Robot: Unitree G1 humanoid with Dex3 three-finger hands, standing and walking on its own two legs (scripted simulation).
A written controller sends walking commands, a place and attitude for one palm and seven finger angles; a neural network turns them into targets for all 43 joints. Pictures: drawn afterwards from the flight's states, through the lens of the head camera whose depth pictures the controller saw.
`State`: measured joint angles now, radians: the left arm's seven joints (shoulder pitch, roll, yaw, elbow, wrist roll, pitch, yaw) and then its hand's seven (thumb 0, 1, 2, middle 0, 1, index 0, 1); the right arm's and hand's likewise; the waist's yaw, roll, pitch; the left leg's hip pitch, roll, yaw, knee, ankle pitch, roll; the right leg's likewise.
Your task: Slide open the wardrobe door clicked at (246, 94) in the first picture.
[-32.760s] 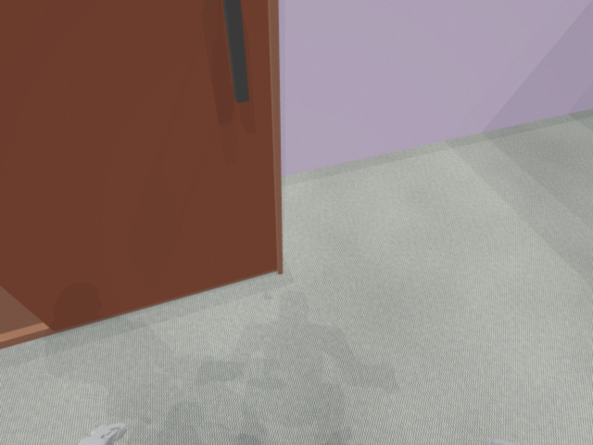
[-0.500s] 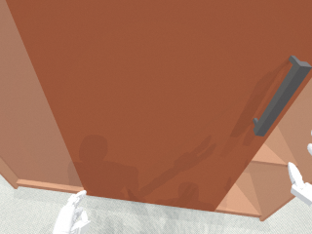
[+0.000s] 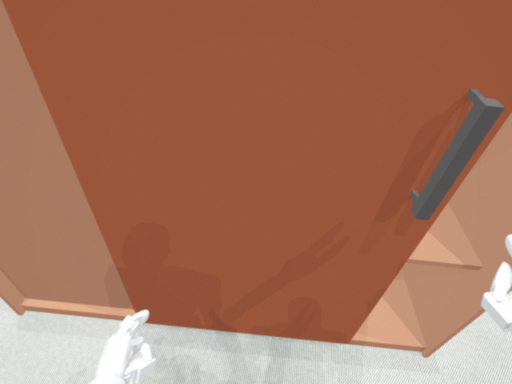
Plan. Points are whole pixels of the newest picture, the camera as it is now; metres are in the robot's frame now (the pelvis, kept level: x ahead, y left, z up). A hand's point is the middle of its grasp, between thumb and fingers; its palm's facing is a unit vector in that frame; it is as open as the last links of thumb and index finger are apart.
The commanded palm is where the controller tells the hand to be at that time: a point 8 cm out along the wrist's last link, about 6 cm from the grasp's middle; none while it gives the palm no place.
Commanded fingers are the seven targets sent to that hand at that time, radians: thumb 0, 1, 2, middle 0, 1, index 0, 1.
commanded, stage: step back with the hand held close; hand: right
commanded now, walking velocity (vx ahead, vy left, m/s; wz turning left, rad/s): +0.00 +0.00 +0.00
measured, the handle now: (444, 159) +0.44 -0.33 +0.17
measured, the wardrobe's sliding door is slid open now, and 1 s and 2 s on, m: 0.30 0.30 0.30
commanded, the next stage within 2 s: stop stepping back and stand still in 0.88 s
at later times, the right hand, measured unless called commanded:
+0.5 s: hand out of the picture +0.13 -0.32 +0.16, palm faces +0.42 +0.78 -0.47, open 7.4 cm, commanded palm +0.07 -0.35 +0.17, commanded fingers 0.00 -0.90 -0.90 0.20 0.30 0.20 0.30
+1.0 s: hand out of the picture -0.02 -0.32 +0.18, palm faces +0.55 +0.74 -0.39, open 7.4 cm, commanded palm -0.06 -0.35 +0.17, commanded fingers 0.00 -0.90 -0.90 0.20 0.30 0.20 0.30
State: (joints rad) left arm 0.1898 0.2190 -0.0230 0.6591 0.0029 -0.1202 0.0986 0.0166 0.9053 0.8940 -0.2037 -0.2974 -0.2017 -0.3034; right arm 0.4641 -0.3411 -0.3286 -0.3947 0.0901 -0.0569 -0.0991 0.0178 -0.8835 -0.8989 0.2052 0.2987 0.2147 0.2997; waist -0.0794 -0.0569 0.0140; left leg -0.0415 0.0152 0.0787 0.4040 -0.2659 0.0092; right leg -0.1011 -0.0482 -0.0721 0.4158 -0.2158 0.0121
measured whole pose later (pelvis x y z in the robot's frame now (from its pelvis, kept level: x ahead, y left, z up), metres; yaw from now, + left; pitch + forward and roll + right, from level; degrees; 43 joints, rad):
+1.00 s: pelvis -0.17 -0.03 -0.02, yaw -6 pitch -2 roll +1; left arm 0.19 0.20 0.01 0.63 0.01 -0.10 0.05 0.02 0.90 0.89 -0.21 -0.30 -0.20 -0.30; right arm 0.50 -0.41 -0.42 -0.54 0.03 -0.27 -0.13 0.02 -0.88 -0.90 0.21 0.30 0.22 0.30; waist -0.05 0.04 0.00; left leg -0.33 -0.04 -0.12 0.52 -0.16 -0.03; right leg -0.51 0.02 -0.02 0.89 -0.40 0.01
